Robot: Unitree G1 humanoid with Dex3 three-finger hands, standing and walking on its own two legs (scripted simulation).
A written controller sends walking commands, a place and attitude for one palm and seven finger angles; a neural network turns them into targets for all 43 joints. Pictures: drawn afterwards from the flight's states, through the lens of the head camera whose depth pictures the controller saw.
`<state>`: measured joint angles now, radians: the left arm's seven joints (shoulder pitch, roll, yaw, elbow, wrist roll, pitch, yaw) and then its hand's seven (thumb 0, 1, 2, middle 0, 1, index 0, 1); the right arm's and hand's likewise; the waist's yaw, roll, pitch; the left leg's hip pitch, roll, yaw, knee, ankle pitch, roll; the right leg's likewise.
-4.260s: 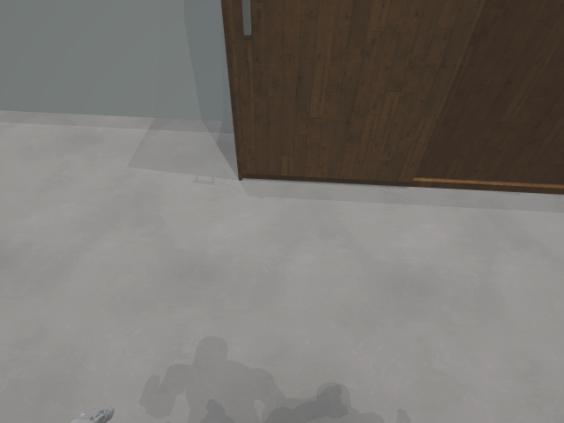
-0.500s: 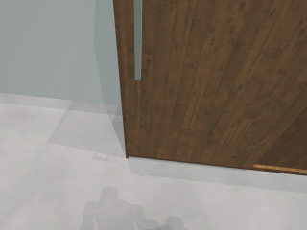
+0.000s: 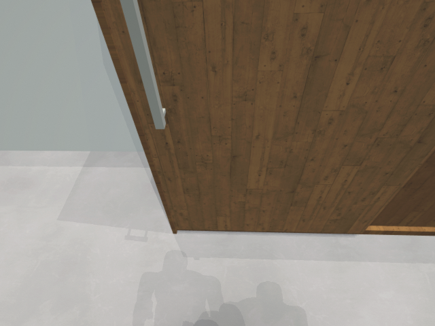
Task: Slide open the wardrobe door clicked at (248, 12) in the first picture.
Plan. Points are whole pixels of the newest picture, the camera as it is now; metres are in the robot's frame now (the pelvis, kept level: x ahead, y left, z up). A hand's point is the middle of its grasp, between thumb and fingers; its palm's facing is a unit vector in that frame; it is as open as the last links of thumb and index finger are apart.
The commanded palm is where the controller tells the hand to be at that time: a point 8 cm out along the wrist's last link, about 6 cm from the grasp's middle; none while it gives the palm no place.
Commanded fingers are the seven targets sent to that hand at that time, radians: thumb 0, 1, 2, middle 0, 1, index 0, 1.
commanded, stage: take the last steps up to it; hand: left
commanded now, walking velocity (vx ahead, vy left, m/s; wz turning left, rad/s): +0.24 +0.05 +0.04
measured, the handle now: (149, 67) +0.62 +0.19 +0.16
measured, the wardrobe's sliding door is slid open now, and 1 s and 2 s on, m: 0.00 0.00 0.00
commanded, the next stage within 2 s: come to a stop and stand still in 0.20 s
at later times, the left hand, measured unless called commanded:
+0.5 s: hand out of the picture +0.12 +0.22 -0.19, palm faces +0.06 -0.98 -0.17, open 7.4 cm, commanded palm none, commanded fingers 0.00 0.90 0.90 -0.20 -0.30 -0.20 -0.30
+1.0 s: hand (144, 325) +0.15 +0.17 -0.15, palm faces +0.03 -0.96 -0.27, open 7.3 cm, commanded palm none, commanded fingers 0.00 0.90 0.90 -0.20 -0.30 -0.20 -0.30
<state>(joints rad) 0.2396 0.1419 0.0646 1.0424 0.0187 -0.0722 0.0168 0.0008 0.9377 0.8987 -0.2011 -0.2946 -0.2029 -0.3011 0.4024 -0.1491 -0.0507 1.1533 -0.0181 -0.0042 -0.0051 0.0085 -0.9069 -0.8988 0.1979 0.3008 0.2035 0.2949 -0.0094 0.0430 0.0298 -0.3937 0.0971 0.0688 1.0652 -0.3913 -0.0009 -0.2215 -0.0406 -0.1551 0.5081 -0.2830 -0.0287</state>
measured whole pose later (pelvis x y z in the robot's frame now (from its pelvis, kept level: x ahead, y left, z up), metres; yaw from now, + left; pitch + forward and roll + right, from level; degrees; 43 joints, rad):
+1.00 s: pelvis +0.10 -0.02 +0.01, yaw -2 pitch -1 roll +3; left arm 0.24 0.14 0.04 1.01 0.03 0.01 0.03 0.01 0.93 0.90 -0.20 -0.30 -0.21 -0.30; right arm 0.29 -0.21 -0.07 1.05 -0.02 0.06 0.00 0.00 -0.91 -0.90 0.20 0.30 0.20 0.29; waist 0.00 0.04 0.01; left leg -0.41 0.03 0.03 0.91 -0.34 -0.05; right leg -0.22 -0.07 -0.05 0.46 -0.23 -0.01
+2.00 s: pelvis +0.13 +0.02 +0.01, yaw +1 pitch -1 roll +0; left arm 0.20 0.16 0.02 1.12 0.00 -0.01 0.04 0.00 0.94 0.90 -0.20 -0.29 -0.20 -0.30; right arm 0.27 -0.12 -0.01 1.16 -0.01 0.00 -0.05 0.01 -0.92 -0.90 0.20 0.30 0.20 0.30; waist 0.00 0.01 0.03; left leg -0.09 0.06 0.07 0.41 -0.30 -0.04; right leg -0.16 -0.01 -0.11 0.42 -0.25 -0.02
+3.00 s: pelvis +0.06 +0.06 +0.00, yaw +0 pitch -3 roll +0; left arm 0.28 0.26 0.00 1.07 0.02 -0.01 0.02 0.01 0.91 0.90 -0.20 -0.29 -0.20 -0.30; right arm 0.24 -0.27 -0.02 1.07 -0.01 0.00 0.00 0.01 -0.90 -0.90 0.20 0.30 0.21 0.30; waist 0.00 0.00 0.03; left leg -0.17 -0.02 0.10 0.43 -0.22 0.05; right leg -0.23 -0.08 -0.07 0.42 -0.14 0.04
